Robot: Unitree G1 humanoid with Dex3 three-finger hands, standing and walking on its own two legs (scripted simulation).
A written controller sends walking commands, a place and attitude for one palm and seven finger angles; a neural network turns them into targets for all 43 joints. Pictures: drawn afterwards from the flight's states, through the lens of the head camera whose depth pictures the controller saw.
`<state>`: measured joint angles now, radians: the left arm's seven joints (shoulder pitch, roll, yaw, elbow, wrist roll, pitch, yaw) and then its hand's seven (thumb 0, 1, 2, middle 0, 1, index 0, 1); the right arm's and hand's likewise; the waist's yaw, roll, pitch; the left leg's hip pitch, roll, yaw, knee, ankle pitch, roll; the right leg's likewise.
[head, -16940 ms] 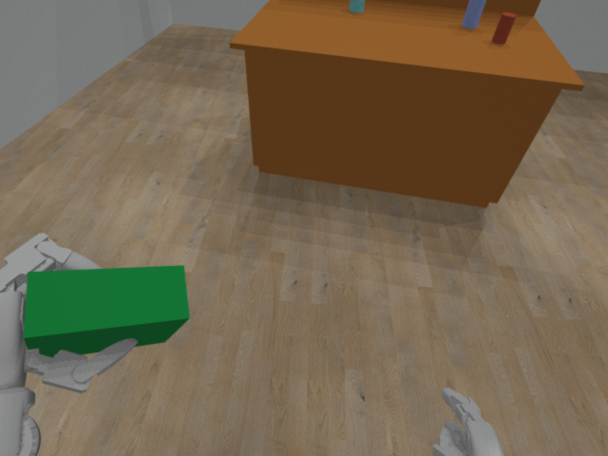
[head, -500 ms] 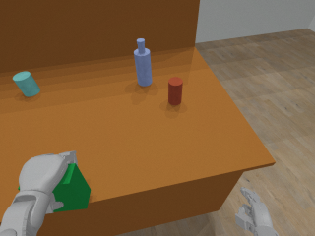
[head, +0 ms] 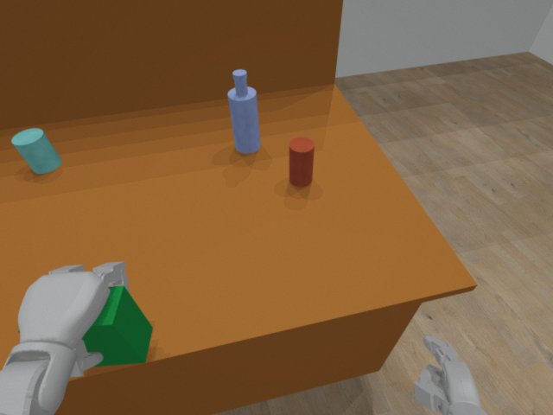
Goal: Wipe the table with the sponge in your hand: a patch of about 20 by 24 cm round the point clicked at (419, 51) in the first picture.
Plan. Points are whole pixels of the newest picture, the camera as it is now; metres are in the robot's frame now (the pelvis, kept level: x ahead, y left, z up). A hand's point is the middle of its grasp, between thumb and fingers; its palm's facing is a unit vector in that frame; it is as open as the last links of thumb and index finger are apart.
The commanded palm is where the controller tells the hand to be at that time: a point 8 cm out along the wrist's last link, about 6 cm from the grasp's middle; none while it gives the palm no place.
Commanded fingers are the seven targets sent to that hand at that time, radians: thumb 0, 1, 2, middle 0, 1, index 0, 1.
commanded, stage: move the sponge above the wiping area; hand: left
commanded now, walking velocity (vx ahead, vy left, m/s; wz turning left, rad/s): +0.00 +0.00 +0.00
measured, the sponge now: (100, 335) +0.17 +0.30 +0.01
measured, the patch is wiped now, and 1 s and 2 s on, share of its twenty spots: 0.00 0.00 0.00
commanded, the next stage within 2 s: lower the sponge onto the table in 1.48 s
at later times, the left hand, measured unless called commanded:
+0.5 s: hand (75, 305) +0.19 +0.32 +0.08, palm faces +0.08 -0.01 -1.00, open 9.8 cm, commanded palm +0.16 +0.32 +0.13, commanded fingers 0.00 0.10 1.30 -1.20 -1.60 -1.20 -1.60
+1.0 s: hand (67, 292) +0.20 +0.33 +0.09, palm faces +0.10 +0.00 -0.99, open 9.8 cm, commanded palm +0.16 +0.32 +0.13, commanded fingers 0.00 0.10 1.30 -1.20 -1.60 -1.20 -1.60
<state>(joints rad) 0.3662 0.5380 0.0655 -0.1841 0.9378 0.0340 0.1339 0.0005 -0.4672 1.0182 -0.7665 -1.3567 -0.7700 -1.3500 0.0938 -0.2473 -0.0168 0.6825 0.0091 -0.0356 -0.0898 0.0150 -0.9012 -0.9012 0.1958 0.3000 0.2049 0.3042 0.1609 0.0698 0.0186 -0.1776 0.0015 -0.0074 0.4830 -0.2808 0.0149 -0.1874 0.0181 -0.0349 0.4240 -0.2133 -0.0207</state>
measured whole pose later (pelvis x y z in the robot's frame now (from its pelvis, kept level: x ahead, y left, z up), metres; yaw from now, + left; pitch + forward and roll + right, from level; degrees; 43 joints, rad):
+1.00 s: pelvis +0.00 +0.00 +0.00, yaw +0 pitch -2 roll -1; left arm 0.25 0.53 0.10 -0.10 0.89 0.20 0.18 0.00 -0.46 1.01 -0.77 -1.36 -0.78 -1.36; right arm 0.06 -0.24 0.00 0.71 0.04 -0.01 -0.07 0.01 -0.90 -0.90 0.20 0.30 0.21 0.30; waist 0.14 0.09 0.01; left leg -0.16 0.00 -0.01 0.45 -0.26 0.01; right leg -0.18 0.02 -0.03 0.41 -0.20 -0.02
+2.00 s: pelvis +0.00 +0.01 +0.00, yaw +1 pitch -1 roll -1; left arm 0.29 0.51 0.08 -0.10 0.86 0.36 0.09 0.00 -0.46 1.01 -0.77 -1.37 -0.77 -1.37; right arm 0.05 -0.25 0.02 0.69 0.05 0.02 -0.05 0.02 -0.90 -0.90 0.20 0.30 0.21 0.30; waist 0.13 0.10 0.00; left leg -0.17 -0.03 -0.02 0.44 -0.25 0.03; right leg -0.18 -0.01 -0.04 0.40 -0.20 0.00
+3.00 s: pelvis +0.00 +0.00 +0.00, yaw +1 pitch +1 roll -1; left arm 0.27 0.47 0.04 0.05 0.95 0.15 0.17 0.00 -0.46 1.02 -0.77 -1.36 -0.77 -1.36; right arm 0.07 -0.24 -0.02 0.70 0.03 -0.02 -0.07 0.01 -0.90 -0.90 0.20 0.30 0.21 0.30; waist 0.13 0.07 -0.02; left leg -0.24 -0.02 -0.03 0.51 -0.28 0.02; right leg -0.25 0.00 -0.05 0.46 -0.23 -0.01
